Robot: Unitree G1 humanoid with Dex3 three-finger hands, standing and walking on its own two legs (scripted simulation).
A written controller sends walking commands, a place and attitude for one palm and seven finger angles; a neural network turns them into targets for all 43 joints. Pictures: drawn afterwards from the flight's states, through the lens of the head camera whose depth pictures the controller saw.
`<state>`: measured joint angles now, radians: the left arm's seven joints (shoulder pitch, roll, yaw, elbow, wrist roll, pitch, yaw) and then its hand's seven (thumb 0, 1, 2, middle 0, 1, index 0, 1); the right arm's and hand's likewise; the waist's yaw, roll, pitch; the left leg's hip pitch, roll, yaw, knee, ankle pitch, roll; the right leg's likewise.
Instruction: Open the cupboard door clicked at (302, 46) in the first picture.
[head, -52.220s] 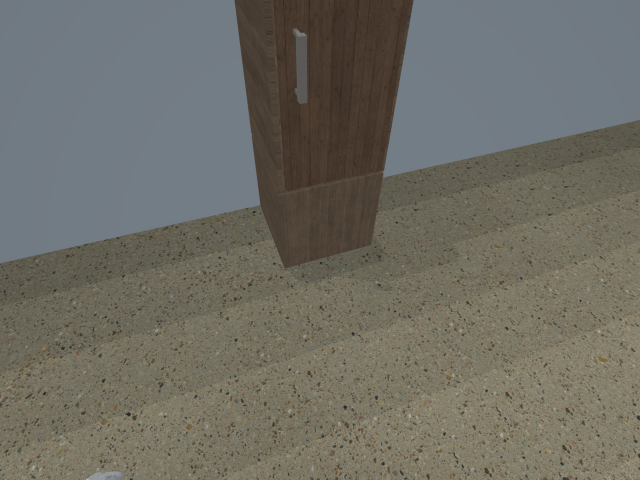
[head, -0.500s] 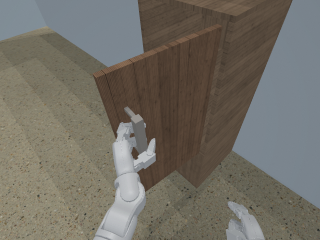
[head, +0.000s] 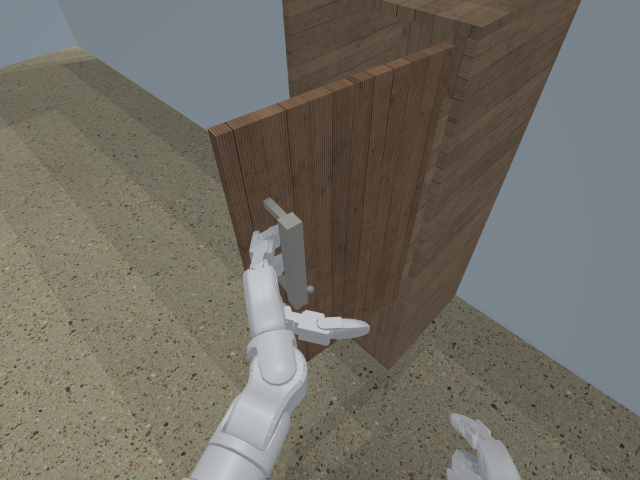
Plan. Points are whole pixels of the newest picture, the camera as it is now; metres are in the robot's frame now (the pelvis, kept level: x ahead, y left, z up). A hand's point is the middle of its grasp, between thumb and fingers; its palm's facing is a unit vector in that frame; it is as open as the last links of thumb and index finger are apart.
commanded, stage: open thumb and fingers to let go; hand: left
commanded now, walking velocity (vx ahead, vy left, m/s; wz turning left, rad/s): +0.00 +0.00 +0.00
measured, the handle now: (285, 256) +0.38 +0.07 +0.09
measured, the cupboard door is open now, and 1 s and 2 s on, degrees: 82 84 84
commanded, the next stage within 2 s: slide the hand sideways off the handle in 0.08 s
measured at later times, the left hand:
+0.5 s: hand (307, 313) +0.29 +0.03 +0.09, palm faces -0.15 -0.99 +0.02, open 16.4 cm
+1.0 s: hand (273, 348) +0.25 +0.07 +0.08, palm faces -0.10 -0.99 -0.02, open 16.3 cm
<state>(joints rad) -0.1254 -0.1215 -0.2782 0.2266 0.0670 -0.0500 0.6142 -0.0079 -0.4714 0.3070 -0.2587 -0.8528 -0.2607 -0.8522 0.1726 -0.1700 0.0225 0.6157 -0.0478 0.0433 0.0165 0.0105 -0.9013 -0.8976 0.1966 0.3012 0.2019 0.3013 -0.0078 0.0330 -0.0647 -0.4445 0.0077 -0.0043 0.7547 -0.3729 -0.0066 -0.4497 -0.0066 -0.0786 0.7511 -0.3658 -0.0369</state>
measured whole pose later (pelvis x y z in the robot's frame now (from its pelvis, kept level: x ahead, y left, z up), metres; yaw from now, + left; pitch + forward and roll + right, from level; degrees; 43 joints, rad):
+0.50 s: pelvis +0.00 +0.01 +0.00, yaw -1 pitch +3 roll +0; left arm -0.04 -0.01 -0.25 0.16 -0.06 -0.13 0.12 -0.01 -0.50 0.30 -0.16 -0.32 -0.13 -0.33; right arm 0.24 -0.21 0.04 0.54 0.01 -0.02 0.00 0.01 -0.90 -0.90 0.20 0.30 0.20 0.30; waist 0.00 0.04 -0.05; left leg -0.44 -0.01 0.02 0.75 -0.37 0.01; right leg -0.45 -0.02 -0.05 0.76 -0.36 -0.02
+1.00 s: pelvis +0.02 +0.00 +0.00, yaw +0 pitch +4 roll +0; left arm 0.33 0.07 -0.22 -0.21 -0.04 -0.13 0.03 -0.01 -0.50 0.30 -0.15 -0.30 -0.15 -0.30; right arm 0.24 -0.21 0.05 0.47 0.00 -0.07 0.00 0.01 -0.90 -0.90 0.20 0.30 0.20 0.30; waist 0.01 0.04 -0.06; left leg -0.45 0.00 0.01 0.79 -0.42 0.00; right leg -0.46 -0.01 -0.06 0.80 -0.41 -0.03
